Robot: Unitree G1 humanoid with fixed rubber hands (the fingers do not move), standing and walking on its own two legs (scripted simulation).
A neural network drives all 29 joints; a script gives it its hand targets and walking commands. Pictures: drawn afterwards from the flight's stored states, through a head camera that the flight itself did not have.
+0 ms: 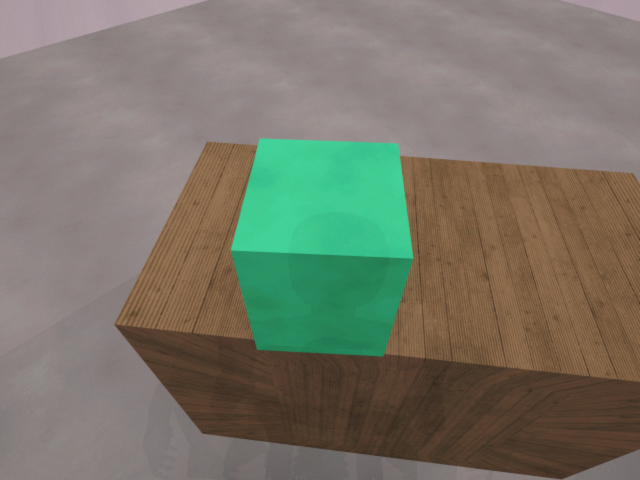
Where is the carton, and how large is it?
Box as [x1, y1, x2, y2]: [231, 138, 412, 355]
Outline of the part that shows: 260,138 231,247 235,268 257,349 383,355 412,261 410,236 397,143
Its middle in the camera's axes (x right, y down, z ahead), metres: +0.01 +0.02 +0.59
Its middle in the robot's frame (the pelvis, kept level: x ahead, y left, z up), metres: +0.43 +0.02 +0.02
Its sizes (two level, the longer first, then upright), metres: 0.210 0.200 0.250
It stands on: a pedestal, 0.66 m high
